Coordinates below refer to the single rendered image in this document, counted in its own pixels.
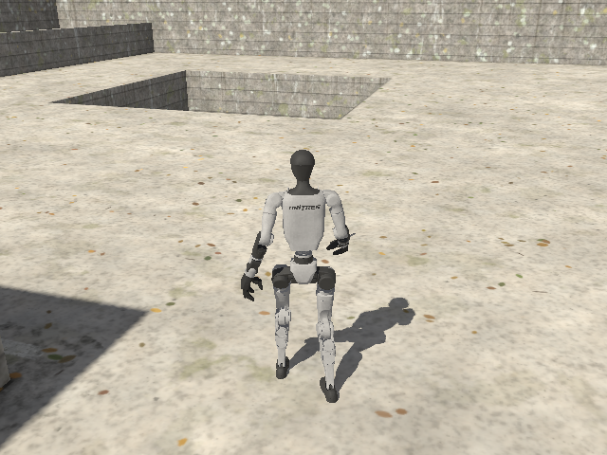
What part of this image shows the robot left hand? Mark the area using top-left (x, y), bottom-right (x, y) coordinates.
top-left (241, 273), bottom-right (263, 301)

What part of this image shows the robot right hand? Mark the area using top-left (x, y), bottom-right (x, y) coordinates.
top-left (326, 240), bottom-right (348, 255)

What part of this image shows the robot left upper arm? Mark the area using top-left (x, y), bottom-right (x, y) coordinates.
top-left (258, 191), bottom-right (284, 246)

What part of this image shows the left robot forearm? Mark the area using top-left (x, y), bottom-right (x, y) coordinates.
top-left (245, 231), bottom-right (267, 278)

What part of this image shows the right robot forearm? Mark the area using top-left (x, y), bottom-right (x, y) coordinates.
top-left (337, 225), bottom-right (350, 248)

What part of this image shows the robot right foot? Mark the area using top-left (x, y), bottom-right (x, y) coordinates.
top-left (320, 377), bottom-right (338, 403)

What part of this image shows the robot left foot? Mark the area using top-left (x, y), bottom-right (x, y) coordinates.
top-left (276, 356), bottom-right (289, 379)

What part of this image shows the robot foot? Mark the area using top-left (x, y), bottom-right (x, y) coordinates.
top-left (276, 356), bottom-right (289, 379)
top-left (320, 377), bottom-right (338, 403)

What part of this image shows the robot right upper arm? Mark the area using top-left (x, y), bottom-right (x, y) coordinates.
top-left (322, 190), bottom-right (348, 239)

